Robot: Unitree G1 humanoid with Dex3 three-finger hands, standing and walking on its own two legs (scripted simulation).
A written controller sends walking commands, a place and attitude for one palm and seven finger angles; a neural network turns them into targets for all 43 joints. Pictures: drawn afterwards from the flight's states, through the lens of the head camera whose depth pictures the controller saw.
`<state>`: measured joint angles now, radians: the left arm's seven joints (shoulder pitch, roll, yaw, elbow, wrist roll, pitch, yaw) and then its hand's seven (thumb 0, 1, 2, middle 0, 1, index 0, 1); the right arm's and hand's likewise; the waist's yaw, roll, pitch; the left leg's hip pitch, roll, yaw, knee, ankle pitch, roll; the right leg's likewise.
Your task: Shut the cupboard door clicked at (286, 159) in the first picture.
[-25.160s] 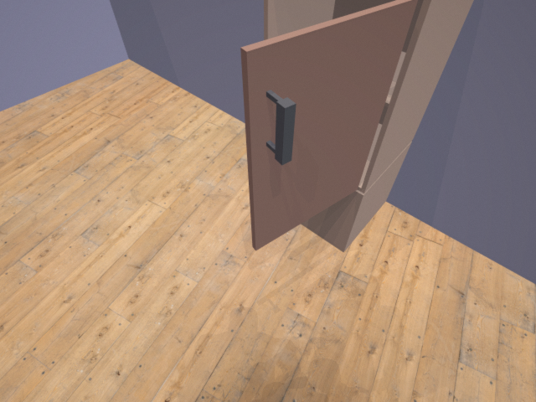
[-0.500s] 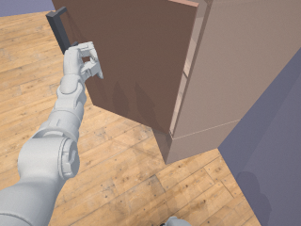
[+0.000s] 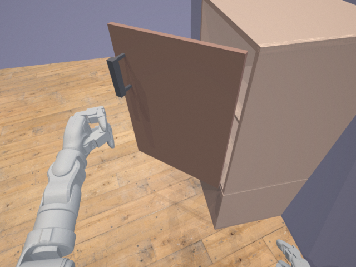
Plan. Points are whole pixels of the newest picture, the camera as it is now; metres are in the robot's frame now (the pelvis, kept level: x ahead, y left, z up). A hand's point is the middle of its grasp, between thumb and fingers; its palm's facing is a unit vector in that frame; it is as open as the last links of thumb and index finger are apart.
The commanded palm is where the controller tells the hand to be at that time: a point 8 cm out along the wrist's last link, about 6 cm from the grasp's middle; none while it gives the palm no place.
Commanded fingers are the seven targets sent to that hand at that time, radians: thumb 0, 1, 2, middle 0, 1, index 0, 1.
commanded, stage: draw the hand back to the body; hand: left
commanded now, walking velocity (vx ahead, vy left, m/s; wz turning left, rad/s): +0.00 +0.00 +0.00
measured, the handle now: (121, 75) +0.67 +0.23 +0.11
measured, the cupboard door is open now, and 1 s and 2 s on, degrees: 48 48 48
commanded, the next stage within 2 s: step back with the hand held close in 1.06 s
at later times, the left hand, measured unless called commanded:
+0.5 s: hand (49, 173) +0.24 +0.25 +0.16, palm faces +0.38 -0.87 -0.32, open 4.7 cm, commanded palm +0.19 +0.29 +0.17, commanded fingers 0.00 0.90 0.90 -0.42 -0.54 -0.42 -0.54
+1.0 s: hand (17, 199) +0.19 +0.27 +0.16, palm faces +0.49 -0.79 -0.37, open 7.4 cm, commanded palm +0.14 +0.31 +0.18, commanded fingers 0.00 0.90 0.90 -0.20 -0.30 -0.20 -0.30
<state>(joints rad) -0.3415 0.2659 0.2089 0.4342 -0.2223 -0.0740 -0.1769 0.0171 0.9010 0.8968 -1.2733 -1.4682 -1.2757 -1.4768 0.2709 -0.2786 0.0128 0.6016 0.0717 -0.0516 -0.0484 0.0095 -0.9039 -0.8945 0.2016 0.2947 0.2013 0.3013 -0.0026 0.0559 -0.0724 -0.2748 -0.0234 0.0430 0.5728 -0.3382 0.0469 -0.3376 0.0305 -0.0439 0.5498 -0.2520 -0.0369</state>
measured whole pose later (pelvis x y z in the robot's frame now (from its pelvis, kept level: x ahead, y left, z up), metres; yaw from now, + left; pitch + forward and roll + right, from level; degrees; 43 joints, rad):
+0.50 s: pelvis +0.01 +0.00 +0.01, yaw +1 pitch -4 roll -1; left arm 0.24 0.32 0.24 -0.20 -0.08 -0.06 0.07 0.02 0.90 0.90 -0.68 -0.82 -0.69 -0.83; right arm 0.21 -0.21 0.05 0.62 0.02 -0.01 -0.05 0.01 -0.90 -0.89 0.21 0.30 0.21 0.30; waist 0.05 0.09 0.02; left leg -0.05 -0.04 0.02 0.40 -0.27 0.05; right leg -0.11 0.02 -0.06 0.39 -0.21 -0.03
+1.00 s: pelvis +0.01 +0.01 +0.01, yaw +2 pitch -4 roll -1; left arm 0.44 0.32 0.32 -0.34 -0.07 -0.08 0.11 0.02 0.89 0.90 -0.22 -0.31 -0.22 -0.32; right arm 0.19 -0.22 0.02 0.63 0.01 -0.09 -0.07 0.01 -0.90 -0.89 0.20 0.30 0.20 0.30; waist 0.07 0.07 0.02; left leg -0.06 -0.04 0.01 0.41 -0.28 0.05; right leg -0.12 0.02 -0.07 0.40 -0.21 -0.03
